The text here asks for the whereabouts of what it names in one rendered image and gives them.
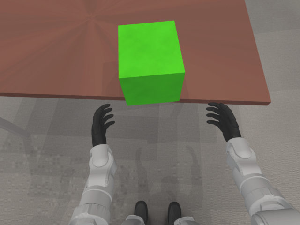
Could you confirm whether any robot left hand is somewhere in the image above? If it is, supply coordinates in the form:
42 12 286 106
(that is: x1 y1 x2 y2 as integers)
91 104 115 147

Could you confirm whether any left robot foot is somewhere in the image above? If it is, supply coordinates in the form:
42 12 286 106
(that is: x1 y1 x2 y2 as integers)
134 201 148 225

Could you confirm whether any table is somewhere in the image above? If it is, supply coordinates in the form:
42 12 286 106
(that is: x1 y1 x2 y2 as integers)
0 0 271 138

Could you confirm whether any carton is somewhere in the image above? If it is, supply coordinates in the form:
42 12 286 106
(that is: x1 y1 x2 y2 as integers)
118 21 185 106

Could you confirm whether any robot right hand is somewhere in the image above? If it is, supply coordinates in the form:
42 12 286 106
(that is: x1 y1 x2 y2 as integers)
206 102 241 142

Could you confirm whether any left robot shin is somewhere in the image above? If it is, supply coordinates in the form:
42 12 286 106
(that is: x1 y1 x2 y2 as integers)
126 215 144 224

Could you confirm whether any right robot upper arm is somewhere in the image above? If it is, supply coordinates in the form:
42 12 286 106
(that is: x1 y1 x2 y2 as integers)
251 208 300 225

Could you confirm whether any robot right forearm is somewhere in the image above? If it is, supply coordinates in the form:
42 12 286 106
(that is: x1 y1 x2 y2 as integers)
225 137 300 217

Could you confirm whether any robot left forearm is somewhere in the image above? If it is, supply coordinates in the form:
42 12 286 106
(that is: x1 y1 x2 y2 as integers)
68 144 117 225

